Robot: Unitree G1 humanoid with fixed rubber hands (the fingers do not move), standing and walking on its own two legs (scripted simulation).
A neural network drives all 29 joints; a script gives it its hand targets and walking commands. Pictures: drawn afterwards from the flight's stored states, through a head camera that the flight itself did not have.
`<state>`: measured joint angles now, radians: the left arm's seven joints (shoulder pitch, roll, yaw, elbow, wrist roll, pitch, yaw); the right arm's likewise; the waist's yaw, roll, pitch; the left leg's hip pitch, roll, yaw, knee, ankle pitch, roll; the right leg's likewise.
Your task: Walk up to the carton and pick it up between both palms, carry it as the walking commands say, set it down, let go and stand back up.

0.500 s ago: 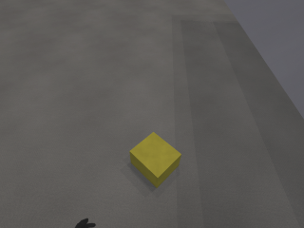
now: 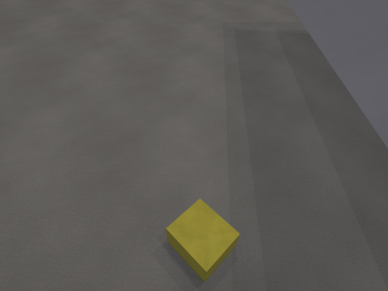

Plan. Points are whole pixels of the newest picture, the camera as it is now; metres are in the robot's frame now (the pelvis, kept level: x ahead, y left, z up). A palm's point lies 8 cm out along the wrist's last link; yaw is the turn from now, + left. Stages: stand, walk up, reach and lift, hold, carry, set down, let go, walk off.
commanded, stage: walk up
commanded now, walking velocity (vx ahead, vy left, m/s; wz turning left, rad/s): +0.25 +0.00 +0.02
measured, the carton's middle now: (202, 238) +0.52 -0.03 -0.68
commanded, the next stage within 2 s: none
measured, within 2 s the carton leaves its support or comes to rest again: neither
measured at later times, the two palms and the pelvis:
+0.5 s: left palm out of the picture +0.17 +0.24 -0.13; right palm out of the picture +0.16 -0.24 -0.12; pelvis +0.11 +0.00 +0.00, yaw +0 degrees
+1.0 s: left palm out of the picture +0.17 +0.25 -0.12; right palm out of the picture +0.15 -0.24 -0.13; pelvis +0.10 +0.00 +0.00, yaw +1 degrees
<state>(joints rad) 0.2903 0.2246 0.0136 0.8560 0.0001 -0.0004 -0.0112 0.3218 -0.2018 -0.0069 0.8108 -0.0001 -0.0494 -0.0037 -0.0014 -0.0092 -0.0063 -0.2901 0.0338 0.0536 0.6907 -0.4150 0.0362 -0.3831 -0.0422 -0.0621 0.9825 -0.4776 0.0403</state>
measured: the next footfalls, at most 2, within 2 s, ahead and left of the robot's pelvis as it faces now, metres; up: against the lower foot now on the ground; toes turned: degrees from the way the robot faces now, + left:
right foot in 0.18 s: +0.12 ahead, -0.13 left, +0.00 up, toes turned -4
left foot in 0.40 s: +0.11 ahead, +0.10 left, +0.00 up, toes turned +5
